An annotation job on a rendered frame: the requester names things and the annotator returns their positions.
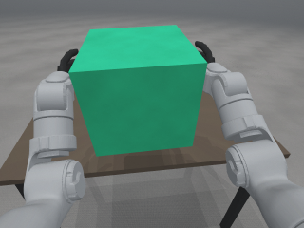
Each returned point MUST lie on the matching left robot forearm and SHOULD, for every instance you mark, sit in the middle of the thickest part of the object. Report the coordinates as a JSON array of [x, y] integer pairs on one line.
[[53, 115]]

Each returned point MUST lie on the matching robot left upper arm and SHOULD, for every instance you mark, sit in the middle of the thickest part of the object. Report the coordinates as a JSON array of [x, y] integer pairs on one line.
[[51, 188]]

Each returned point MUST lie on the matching carton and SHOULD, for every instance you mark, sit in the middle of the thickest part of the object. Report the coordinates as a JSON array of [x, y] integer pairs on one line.
[[139, 88]]

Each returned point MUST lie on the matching table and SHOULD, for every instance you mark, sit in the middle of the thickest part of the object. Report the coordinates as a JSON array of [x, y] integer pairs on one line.
[[209, 148]]

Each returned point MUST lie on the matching robot right upper arm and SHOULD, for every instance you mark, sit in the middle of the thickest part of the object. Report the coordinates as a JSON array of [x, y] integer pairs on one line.
[[259, 167]]

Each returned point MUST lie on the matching right robot forearm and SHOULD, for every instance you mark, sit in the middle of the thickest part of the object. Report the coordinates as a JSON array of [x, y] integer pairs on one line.
[[235, 105]]

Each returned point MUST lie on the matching right robot hand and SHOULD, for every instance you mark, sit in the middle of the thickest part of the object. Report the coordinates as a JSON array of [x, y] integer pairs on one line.
[[206, 53]]

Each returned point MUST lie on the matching left robot hand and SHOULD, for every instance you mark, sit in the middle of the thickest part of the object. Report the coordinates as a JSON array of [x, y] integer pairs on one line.
[[66, 63]]

